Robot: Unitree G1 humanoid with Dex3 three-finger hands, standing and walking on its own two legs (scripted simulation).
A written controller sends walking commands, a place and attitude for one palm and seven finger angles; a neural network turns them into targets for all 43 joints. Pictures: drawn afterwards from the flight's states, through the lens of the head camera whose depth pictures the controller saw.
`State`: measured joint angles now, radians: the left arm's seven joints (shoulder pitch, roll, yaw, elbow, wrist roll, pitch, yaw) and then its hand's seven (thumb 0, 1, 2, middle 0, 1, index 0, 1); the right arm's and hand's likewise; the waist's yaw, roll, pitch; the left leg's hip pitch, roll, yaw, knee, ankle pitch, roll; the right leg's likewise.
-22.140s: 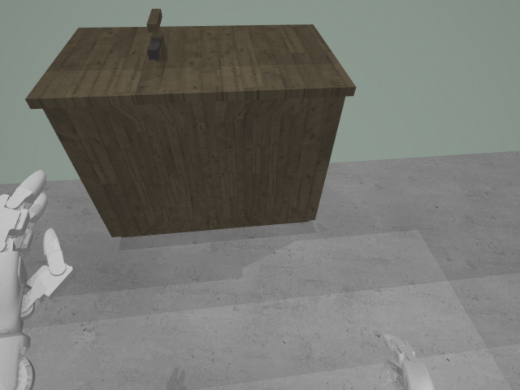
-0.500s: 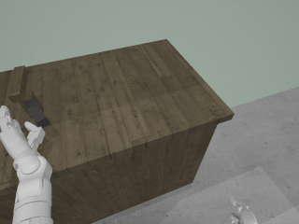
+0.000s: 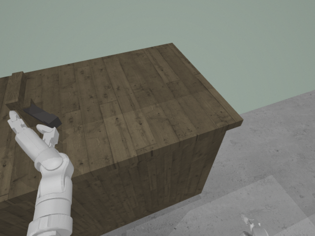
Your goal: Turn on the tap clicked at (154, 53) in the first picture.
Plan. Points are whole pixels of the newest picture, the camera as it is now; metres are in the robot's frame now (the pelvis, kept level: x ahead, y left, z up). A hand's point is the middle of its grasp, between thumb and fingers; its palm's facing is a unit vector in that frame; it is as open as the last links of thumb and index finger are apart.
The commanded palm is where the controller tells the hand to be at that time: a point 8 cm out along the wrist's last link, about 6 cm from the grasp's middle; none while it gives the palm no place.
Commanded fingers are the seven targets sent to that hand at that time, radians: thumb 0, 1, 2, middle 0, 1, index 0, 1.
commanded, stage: push the lever round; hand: left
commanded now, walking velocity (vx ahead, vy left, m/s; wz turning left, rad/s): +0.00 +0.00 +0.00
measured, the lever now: (52, 122) +0.36 +0.31 +0.10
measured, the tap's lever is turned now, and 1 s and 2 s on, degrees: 38 67 86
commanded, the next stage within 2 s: lift the hand up off the lever in 1.48 s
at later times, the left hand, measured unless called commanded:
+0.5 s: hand (66, 122) +0.37 +0.27 +0.10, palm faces +0.86 -0.51 -0.06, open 7.7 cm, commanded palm +0.33 +0.28 +0.09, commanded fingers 0.00 0.90 0.90 -0.15 -0.15 -0.15 -0.15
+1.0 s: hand (72, 115) +0.40 +0.27 +0.09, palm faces +0.89 -0.46 -0.08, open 7.7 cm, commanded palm +0.35 +0.28 +0.09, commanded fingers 0.00 0.90 0.90 -0.15 -0.15 -0.15 -0.15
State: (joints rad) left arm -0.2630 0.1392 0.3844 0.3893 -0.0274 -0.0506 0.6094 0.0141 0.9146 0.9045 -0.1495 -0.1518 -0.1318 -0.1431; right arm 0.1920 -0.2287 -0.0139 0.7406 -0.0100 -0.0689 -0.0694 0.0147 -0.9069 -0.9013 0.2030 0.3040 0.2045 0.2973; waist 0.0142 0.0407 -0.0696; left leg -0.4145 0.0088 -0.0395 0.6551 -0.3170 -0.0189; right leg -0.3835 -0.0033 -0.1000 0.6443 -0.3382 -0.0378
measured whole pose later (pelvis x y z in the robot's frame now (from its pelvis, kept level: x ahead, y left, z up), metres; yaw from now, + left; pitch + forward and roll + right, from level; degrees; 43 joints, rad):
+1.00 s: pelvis +0.01 -0.01 +0.00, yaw +0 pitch +7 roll +0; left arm -0.53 0.13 0.48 0.68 0.06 -0.06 0.80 0.01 0.92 0.92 -0.15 -0.15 -0.14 -0.15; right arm 0.25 -0.23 -0.05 0.78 -0.05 -0.04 0.01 0.01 -0.91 -0.90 0.20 0.30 0.20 0.30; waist -0.03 0.04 -0.11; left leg -0.47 0.02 -0.05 0.66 -0.33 -0.03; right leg -0.44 0.01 -0.11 0.66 -0.35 -0.05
